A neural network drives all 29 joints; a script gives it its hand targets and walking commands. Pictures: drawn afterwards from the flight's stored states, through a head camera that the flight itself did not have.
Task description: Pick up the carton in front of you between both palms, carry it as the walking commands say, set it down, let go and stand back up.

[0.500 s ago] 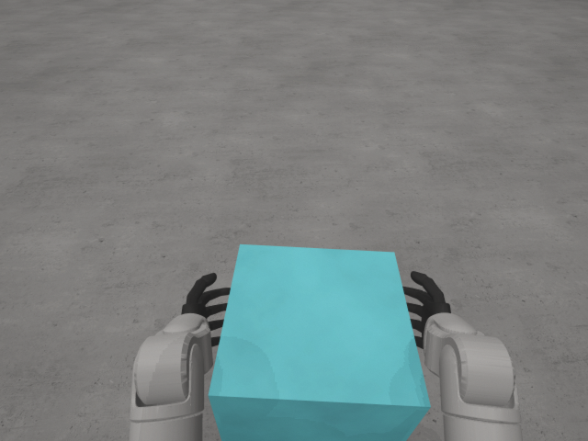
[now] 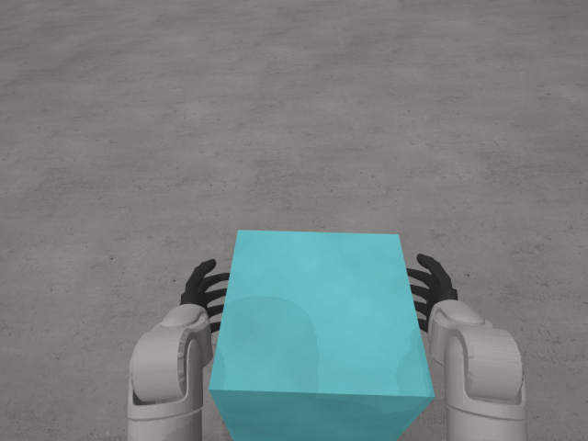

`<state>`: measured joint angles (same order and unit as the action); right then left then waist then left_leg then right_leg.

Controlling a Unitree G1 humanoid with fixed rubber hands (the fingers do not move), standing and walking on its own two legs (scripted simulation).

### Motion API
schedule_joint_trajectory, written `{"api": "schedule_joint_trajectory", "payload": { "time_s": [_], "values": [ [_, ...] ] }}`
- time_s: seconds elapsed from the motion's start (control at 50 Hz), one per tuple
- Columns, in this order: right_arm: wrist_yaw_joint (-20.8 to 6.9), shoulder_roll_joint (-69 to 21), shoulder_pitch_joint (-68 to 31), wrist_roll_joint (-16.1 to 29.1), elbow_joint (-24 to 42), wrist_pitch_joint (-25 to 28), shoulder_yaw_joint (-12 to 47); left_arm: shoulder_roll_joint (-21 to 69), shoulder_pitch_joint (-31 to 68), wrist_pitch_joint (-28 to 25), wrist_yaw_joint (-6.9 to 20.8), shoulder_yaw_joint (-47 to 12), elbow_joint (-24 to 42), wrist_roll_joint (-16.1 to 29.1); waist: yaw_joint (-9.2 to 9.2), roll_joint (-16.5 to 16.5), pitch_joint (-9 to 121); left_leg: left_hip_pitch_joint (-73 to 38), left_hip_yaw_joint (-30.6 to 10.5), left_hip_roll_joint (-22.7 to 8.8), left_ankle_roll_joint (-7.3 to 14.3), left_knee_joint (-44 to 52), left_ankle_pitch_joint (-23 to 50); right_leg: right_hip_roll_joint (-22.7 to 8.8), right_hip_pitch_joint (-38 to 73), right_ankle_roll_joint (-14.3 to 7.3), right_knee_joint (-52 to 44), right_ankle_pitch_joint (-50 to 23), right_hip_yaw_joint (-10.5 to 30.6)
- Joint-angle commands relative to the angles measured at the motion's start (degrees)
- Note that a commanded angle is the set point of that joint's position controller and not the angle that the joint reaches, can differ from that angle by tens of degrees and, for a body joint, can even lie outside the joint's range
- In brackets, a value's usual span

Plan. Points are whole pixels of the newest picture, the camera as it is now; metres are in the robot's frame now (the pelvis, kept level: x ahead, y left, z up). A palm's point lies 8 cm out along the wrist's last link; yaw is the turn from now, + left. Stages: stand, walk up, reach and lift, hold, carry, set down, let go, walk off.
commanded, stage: carry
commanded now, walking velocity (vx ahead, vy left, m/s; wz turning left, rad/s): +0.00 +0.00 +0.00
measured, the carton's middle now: (314, 347) +0.26 +0.01 -0.01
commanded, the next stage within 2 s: hold in 1.86 s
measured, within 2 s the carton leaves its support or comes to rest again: neither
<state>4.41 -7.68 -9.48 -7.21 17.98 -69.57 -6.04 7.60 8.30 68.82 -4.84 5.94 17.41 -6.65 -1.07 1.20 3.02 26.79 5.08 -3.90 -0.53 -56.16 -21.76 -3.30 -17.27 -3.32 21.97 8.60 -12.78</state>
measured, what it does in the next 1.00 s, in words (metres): walks ahead: left foot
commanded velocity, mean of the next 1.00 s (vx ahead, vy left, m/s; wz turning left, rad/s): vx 0.00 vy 0.00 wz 0.00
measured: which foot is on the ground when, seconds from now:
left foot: up 0.00-0.16, down 0.18-1.00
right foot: down 0.00-1.00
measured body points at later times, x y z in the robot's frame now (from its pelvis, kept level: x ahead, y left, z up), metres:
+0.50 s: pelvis +0.17 +0.02 -0.01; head +0.16 +0.03 +0.44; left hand +0.46 +0.16 +0.07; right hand +0.44 -0.14 +0.07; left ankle +0.20 +0.12 -0.74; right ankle +0.04 -0.09 -0.74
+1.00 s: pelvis +0.13 +0.01 -0.02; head +0.10 +0.01 +0.43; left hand +0.41 +0.14 +0.04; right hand +0.39 -0.16 +0.05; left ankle +0.20 +0.12 -0.75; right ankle +0.04 -0.08 -0.75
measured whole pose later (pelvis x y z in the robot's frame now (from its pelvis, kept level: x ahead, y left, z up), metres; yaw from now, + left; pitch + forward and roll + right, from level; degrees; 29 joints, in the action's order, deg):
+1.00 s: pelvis +0.13 +0.01 -0.02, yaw -4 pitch +1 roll +1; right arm 3.1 -7.4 -6.5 -8.8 11.0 -62.9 -5.0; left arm 7.3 5.9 63.3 -3.7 4.9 11.2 -9.1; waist 0.1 -0.5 6.7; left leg 21.5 10.8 -4.4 1.1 -32.2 -11.6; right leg -3.7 -7.2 0.3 31.2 25.0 -9.7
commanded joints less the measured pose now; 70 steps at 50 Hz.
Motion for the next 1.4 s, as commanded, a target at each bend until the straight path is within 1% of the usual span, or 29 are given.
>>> {"api": "schedule_joint_trajectory", "payload": {
  "time_s": [0.0,0.04,0.06,0.08,0.12,0.14,0.16,0.18,0.2,0.22,0.24,0.26,0.3,0.32,0.34,0.38,0.42,0.46,0.5,0.52,0.58,0.62,0.74,0.9,0.98,1.08,1.2,1.32,1.38],
  "values": [
    [-12.9,-56.0,-22.9,22.9,4.4,2.0,42.5,54.4,26.6,-1.1,15.9,-40.9,7.8,25.4,0.57,-9.3,20.0,-0.8,0.6,0.0,-0.7,11.7,3.2,-13.0,18.3,-3.5,-5.7,-31.3,8.1],
    [-12.4,-55.0,-22.0,22.6,5.8,2.2,42.7,53.1,25.6,-1.1,16.0,-40.9,8.6,25.3,0.48,-10.7,19.3,-3.0,2.7,1.4,-0.8,18.8,8.3,-12.0,17.8,-3.2,-4.2,-35.5,4.9],
    [-12.2,-54.2,-22.3,22.6,6.9,2.0,42.6,52.3,25.0,-1.0,15.9,-40.7,9.0,25.1,0.33,-11.3,19.1,-4.0,3.2,1.7,-0.8,21.2,11.4,-11.8,17.6,-3.0,-3.7,-36.2,4.2],
    [-12.2,-53.4,-22.2,22.7,7.3,1.6,42.5,51.5,24.3,-0.8,15.8,-40.5,8.9,24.7,0.17,-11.3,18.9,-5.2,3.7,1.7,-0.8,23.4,14.4,-11.5,17.4,-2.5,-2.8,-35.2,3.6],
    [-12.5,-51.9,-21.5,22.7,6.9,0.7,42.0,50.2,23.3,-0.2,15.5,-40.1,8.2,23.8,0.42,-9.5,17.9,-10.1,5.2,1.6,-0.8,31.0,22.9,-9.6,15.6,-0.7,0.7,-28.5,1.7],
    [-12.8,-51.0,-21.2,22.7,6.5,0.2,41.7,49.5,23.2,0.2,15.4,-39.9,7.6,23.3,0.61,-7.9,16.7,-13.7,5.8,1.3,-1.0,36.2,28.6,-8.4,13.9,0.9,3.1,-24.0,1.3],
    [-13.2,-50.2,-21.3,22.8,5.9,-0.3,41.3,48.7,23.1,0.5,15.3,-39.5,6.7,22.7,0.68,-6.2,16.2,-19.0,4.4,-1.2,-0.8,37.7,33.4,-7.8,10.3,2.5,5.2,-17.8,1.8],
    [-13.5,-48.6,-21.4,22.8,5.1,-1.0,40.6,47.8,22.6,0.9,15.1,-39.1,5.3,22.1,0.51,-2.6,17.3,-25.9,-1.0,-7.4,-0.1,34.7,47.8,-6.8,4.5,4.4,8.3,-7.1,2.0],
    [-13.9,-48.1,-21.7,22.3,2.7,-1.1,39.7,47.6,24.0,1.6,14.9,-39.7,5.5,22.3,0.56,3.7,19.3,-32.0,-5.4,-12.4,4.3,29.7,61.9,-4.4,0.6,6.3,8.9,4.7,4.7],
    [-14.2,-48.9,-20.1,22.1,0.1,-0.9,38.9,47.0,25.1,2.3,14.9,-39.9,5.7,22.4,0.89,8.2,20.3,-31.5,-8.5,-13.9,7.2,30.9,57.5,-3.6,0.7,6.6,8.2,11.0,5.7],
    [-14.4,-50.0,-19.8,22.0,-1.2,-0.7,38.5,47.7,26.3,2.5,15.0,-40.3,5.2,22.6,0.77,8.1,19.3,-28.8,-8.7,-13.3,7.6,32.6,53.5,-3.5,2.0,6.7,7.3,11.0,6.2],
    [-14.5,-51.1,-20.5,22.1,-1.8,-0.5,38.4,48.9,27.6,2.5,15.2,-40.7,4.7,23.0,0.67,6.5,19.3,-27.5,-7.4,-11.9,7.0,32.5,51.5,-3.6,4.1,6.6,5.1,9.5,6.6],
    [-14.5,-52.9,-21.6,22.2,-2.0,0.0,38.4,50.4,29.7,2.0,15.4,-41.3,4.5,24.0,0.79,6.2,18.8,-26.8,-4.0,-8.9,4.7,29.6,53.2,-3.7,6.1,6.7,1.1,3.6,6.2],
    [-14.4,-53.4,-22.4,22.4,-1.4,0.2,38.6,51.0,30.4,1.8,15.4,-41.5,4.9,24.3,0.90,5.1,19.4,-27.0,-2.8,-8.1,4.2,27.8,55.0,-3.9,7.2,6.8,1.8,-2.0,6.0],
    [-14.2,-53.7,-22.9,22.6,-0.7,0.4,38.8,51.3,30.6,1.5,15.3,-41.6,5.1,24.5,1.00,3.5,20.8,-26.9,-2.1,-7.6,4.2,26.4,56.4,-4.1,8.6,6.7,3.8,-7.7,5.9],
    [-13.9,-53.9,-23.3,22.8,0.4,0.7,39.1,51.8,29.4,1.1,15.2,-41.3,5.0,24.5,0.94,1.1,22.9,-26.5,-1.3,-7.1,4.5,24.8,57.6,-4.6,9.7,6.7,6.2,-14.2,6.2],
    [-13.7,-53.9,-23.6,23.0,1.5,0.8,39.6,52.2,28.2,0.8,15.1,-41.0,5.0,24.2,0.95,0.2,23.4,-26.8,-0.9,-6.9,4.8,24.2,59.9,-4.4,9.0,6.8,7.3,-15.2,6.1],
    [-13.7,-53.8,-23.7,23.2,2.3,0.8,40.1,52.3,27.4,0.6,15.0,-40.7,5.2,23.9,0.93,0.5,23.2,-27.0,-1.0,-7.0,5.1,24.2,60.9,-4.0,8.4,6.9,6.6,-12.8,6.0],
    [-13.7,-53.6,-23.6,23.3,2.7,0.8,40.5,52.1,26.8,0.6,14.9,-40.5,5.3,23.7,0.89,0.3,22.3,-26.0,-1.1,-6.8,5.1,24.1,58.7,-3.9,8.9,6.8,4.9,-12.7,6.0],
    [-13.7,-53.4,-23.4,23.3,2.7,0.7,40.6,52.0,26.4,0.6,14.9,-40.4,5.2,23.6,0.91,-0.2,22.0,-24.7,-0.9,-6.4,4.8,23.9,56.3,-4.1,9.9,6.7,4.8,-15.1,6.1],
    [-13.7,-52.9,-22.8,23.3,2.8,0.7,40.9,51.5,25.3,0.6,15.0,-40.1,4.9,23.3,0.95,-2.9,21.0,-19.2,0.5,-5.1,3.7,23.0,46.5,-6.0,13.5,6.1,6.6,-26.6,6.7],
    [-13.8,-52.8,-23.1,23.4,2.9,0.6,41.1,51.3,25.3,0.6,15.0,-40.0,5.0,23.2,0.92,-3.6,19.9,-17.5,1.2,-4.5,3.1,22.8,42.3,-6.7,13.5,5.6,7.0,-29.4,6.5],
    [-14.3,-53.4,-21.5,22.6,1.0,1.5,41.5,51.9,24.4,-0.3,15.4,-40.6,3.7,22.3,0.97,-3.0,17.5,-16.6,1.2,-4.8,2.8,22.5,36.8,-6.8,11.2,4.6,6.7,-23.5,5.7],
    [-14.9,-52.0,-22.5,20.1,-2.6,6.2,40.9,51.1,25.5,-5.4,15.7,-40.6,-0.4,19.8,1.11,-1.7,13.3,-16.3,0.4,-5.7,2.6,25.6,29.4,-6.2,5.9,3.8,4.1,-5.5,6.5],
    [-14.9,-50.4,-22.0,18.3,-5.1,9.1,39.3,49.7,25.0,-8.5,15.6,-39.2,-2.9,18.1,1.09,-1.7,12.3,-15.9,0.0,-5.6,2.4,27.0,25.5,-6.2,4.5,3.2,2.7,-0.3,7.1],
    [-14.7,-48.3,-20.8,14.8,-9.6,13.5,36.0,47.5,24.0,-12.9,15.4,-36.1,-7.1,14.7,1.08,-1.8,11.5,-15.5,0.0,-5.6,2.1,28.2,22.4,-6.2,3.1,2.7,1.6,3.3,7.7],
    [-14.8,-47.2,-22.2,10.7,-16.0,20.2,31.2,46.1,25.8,-19.7,15.3,-31.6,-13.3,10.5,1.10,-1.5,10.9,-15.2,-0.3,-5.6,1.6,29.3,19.1,-6.2,1.4,2.2,0.5,7.0,8.3],
    [-15.5,-48.6,-26.2,6.2,-24.8,28.0,25.0,47.5,29.7,-27.4,15.7,-25.5,-22.1,6.3,1.06,-1.3,11.9,-15.4,-0.5,-5.6,1.6,29.7,18.3,-5.9,1.0,1.9,0.8,8.3,8.5],
    [-16.1,-50.6,-28.1,5.0,-28.2,31.4,23.6,49.5,31.6,-30.8,16.2,-24.2,-25.4,5.2,1.05,-1.1,13.0,-15.7,-0.5,-5.7,1.7,29.6,18.9,-5.7,1.4,1.7,1.5,7.7,8.5]
  ]
}}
